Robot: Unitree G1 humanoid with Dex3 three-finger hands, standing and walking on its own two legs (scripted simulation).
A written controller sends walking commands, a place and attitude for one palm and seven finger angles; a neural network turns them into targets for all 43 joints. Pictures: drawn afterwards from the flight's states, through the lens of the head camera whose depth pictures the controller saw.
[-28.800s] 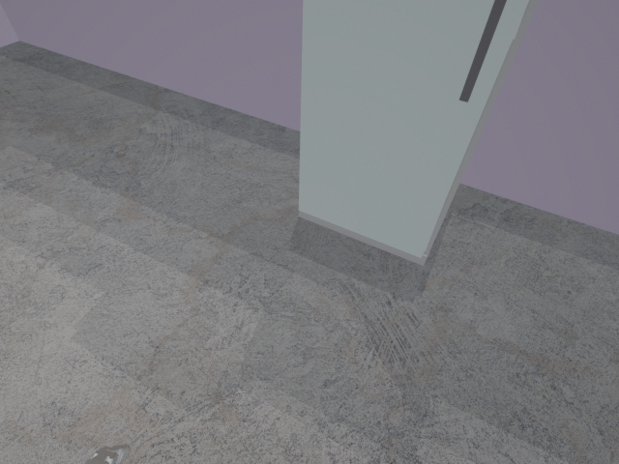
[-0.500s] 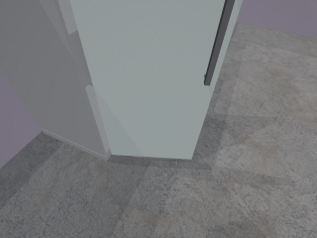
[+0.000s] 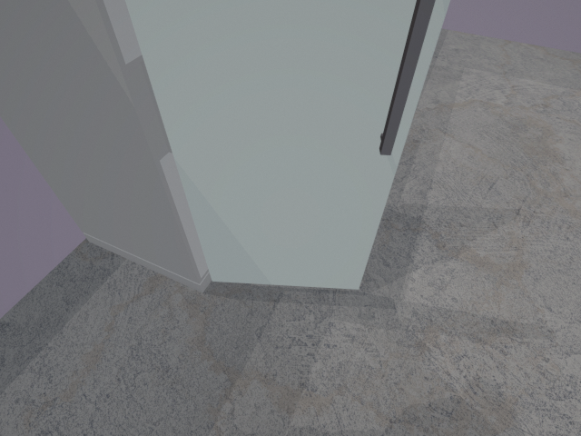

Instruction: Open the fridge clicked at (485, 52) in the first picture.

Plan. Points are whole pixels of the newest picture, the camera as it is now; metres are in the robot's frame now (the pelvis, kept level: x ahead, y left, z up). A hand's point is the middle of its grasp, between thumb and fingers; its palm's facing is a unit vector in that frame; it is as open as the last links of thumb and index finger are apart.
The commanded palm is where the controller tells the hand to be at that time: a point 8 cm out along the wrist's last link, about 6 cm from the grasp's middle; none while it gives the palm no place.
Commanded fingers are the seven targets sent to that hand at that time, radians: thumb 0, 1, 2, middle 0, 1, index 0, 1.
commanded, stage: look to check the result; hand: right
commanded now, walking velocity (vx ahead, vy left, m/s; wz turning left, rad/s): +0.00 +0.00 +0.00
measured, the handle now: (406, 59) +0.70 -0.16 +0.19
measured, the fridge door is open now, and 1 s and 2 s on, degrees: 69 69 69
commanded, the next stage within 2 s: stand and wait in 0.32 s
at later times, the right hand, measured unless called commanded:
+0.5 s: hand out of the picture +0.08 -0.23 -0.16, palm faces -0.04 +0.95 -0.31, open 7.4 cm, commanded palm none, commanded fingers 0.00 -0.90 -0.90 0.20 0.30 0.20 0.30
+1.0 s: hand out of the picture +0.10 -0.23 -0.16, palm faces -0.04 +0.94 -0.33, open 7.4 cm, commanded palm none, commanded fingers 0.00 -0.90 -0.90 0.20 0.30 0.20 0.30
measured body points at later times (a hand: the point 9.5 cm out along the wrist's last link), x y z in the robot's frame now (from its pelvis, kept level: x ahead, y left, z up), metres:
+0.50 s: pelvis +0.01 +0.01 +0.00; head +0.03 +0.01 +0.45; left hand +0.09 +0.30 -0.13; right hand +0.08 -0.28 -0.14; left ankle -0.03 +0.11 -0.75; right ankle +0.01 -0.10 -0.75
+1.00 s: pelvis +0.02 +0.02 +0.00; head +0.03 +0.02 +0.45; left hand +0.09 +0.31 -0.14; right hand +0.10 -0.27 -0.13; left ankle -0.03 +0.11 -0.75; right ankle +0.01 -0.10 -0.75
